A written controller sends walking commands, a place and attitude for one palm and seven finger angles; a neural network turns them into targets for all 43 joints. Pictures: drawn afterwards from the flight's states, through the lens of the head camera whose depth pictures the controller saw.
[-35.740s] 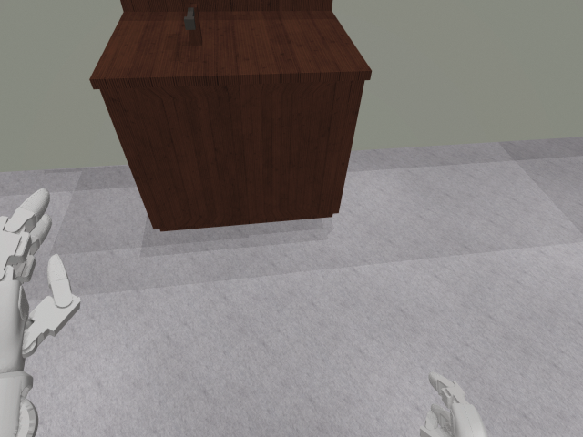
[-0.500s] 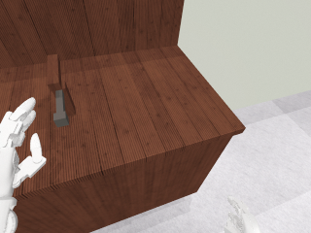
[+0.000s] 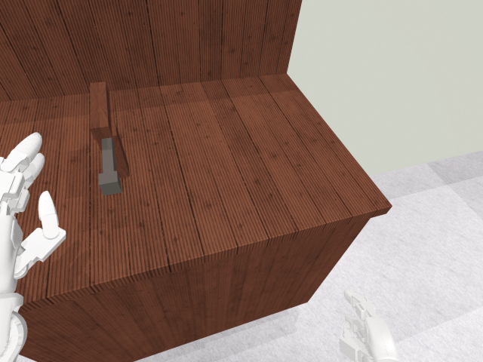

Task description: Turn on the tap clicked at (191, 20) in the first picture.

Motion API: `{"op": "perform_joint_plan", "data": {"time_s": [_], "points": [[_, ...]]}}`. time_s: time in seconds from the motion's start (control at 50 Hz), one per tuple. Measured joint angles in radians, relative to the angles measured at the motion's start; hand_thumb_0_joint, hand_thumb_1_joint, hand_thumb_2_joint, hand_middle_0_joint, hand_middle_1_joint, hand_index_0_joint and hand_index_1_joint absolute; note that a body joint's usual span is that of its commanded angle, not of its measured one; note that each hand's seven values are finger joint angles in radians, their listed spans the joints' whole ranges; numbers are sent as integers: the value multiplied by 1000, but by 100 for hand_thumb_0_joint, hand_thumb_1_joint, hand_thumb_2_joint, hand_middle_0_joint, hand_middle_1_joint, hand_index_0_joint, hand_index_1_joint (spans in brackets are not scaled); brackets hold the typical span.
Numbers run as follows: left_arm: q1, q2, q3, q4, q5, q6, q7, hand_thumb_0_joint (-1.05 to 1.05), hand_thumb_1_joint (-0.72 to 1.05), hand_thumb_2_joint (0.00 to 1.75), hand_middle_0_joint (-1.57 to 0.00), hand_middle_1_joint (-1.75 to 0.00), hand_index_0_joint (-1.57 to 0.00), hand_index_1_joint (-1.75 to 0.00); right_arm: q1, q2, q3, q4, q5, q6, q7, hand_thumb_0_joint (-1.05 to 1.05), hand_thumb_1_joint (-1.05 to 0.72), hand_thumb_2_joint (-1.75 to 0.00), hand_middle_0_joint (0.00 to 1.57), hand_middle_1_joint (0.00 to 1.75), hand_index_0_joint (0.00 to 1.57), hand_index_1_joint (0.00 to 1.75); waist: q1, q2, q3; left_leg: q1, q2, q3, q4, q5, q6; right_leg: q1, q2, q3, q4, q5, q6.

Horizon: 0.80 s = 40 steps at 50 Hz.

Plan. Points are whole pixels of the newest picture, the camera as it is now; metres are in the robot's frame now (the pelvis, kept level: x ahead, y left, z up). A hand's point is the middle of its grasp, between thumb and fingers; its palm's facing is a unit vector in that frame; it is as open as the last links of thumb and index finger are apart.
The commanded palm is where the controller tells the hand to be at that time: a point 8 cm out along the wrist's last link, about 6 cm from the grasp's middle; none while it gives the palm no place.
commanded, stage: look again from close up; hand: left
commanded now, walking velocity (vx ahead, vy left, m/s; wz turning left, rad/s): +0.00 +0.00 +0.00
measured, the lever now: (110, 183) +0.35 +0.26 +0.09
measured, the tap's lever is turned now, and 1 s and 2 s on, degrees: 0 0 0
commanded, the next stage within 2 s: turn the palm inward beside the body in 0.36 s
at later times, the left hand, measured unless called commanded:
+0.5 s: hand (64, 221) +0.23 +0.24 +0.17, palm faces +0.37 -0.81 -0.45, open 7.5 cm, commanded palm +0.16 +0.27 +0.17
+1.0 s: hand (67, 265) +0.18 +0.23 +0.16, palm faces +0.53 -0.79 -0.30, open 7.5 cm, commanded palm +0.13 +0.25 +0.17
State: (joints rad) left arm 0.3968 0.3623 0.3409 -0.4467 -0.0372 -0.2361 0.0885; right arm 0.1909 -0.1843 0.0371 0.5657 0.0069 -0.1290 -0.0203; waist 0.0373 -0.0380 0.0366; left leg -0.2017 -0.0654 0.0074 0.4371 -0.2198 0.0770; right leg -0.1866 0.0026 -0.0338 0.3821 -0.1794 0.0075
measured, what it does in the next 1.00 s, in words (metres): shifts its weight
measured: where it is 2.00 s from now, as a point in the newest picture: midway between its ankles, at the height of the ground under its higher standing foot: outside the picture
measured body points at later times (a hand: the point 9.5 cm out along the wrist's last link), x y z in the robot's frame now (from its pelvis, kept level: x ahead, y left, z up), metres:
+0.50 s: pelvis +0.00 -0.01 +0.00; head +0.02 +0.01 +0.45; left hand +0.20 +0.29 +0.19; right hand +0.18 -0.22 -0.07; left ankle +0.01 +0.06 -0.74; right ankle +0.02 -0.13 -0.74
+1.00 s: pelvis -0.03 -0.07 -0.03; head -0.04 -0.09 +0.42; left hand +0.15 +0.27 +0.17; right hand +0.20 -0.27 -0.10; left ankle +0.01 +0.06 -0.74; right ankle +0.01 -0.13 -0.74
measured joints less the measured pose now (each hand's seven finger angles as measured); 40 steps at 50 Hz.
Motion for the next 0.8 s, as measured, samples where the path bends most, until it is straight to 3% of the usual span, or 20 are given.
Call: {"op": "perform_joint_plan", "data": {"time_s": [0.46,0.48,0.5,0.54,0.58,0.62,0.68,0.74,0.8], "points": [[30,0,-4,-6,-2,12,8,2,89,90,-21,-30,-21,-30,14,-12,-16,15,4,17,-11,2,-90,-90,20,30,20,30,-11,18,9,3,6,-7,-11,3,-7,7,7,-6,-17,4,-7],[-9,38,-16,-3,8,18,8,2,89,90,-21,-30,-21,-30,38,-29,9,-23,25,28,-38,1,-90,-90,20,30,20,30,-5,24,11,-13,7,-19,9,-3,-7,-2,15,-6,-1,-11,4],[-87,93,-13,21,35,26,-13,2,88,90,-21,-30,-21,-30,58,-35,13,-39,11,21,-49,1,-90,-90,20,30,20,30,12,20,17,-24,0,-28,28,-8,-8,-14,15,-4,26,-17,-14],[-227,147,15,87,-1,86,-53,2,88,90,-21,-30,-21,-31,52,-43,10,-8,-10,13,-24,1,-90,-90,20,30,20,30,31,14,13,-33,-11,-35,42,-11,-17,-35,4,-8,75,-42,-28],[-282,132,73,109,-75,179,-89,2,88,90,-21,-30,-21,-31,19,-52,12,33,-6,14,0,1,-90,-90,20,30,20,30,35,20,0,-25,-12,-20,40,-10,-21,-44,3,7,98,-54,-26],[-257,92,103,95,-108,258,-115,2,89,90,-21,-30,-21,-30,-6,-61,8,49,2,15,19,2,-90,-90,20,30,20,30,28,34,-19,-23,-10,-4,42,-14,-21,-55,4,22,118,-60,-21],[-139,52,73,35,-100,309,-145,2,89,90,-20,-30,-20,-30,-31,-71,-3,33,5,18,34,2,-90,-90,20,30,21,30,14,53,-36,-44,-7,6,72,-27,-21,-83,8,30,157,-74,-27],[-18,32,32,-10,-112,258,-139,2,89,90,-20,-30,-20,-30,-47,-65,-12,21,-4,15,27,2,-90,-90,20,30,20,30,11,50,-43,-80,0,7,121,-45,-31,-121,14,27,210,-93,-38],[14,28,29,-9,-118,178,-87,2,89,90,-21,-30,-21,-30,-53,-58,-18,31,-5,8,6,1,-90,-90,20,30,20,30,27,38,-45,-125,9,-10,184,-65,-45,-158,22,7,264,-114,-53]]}}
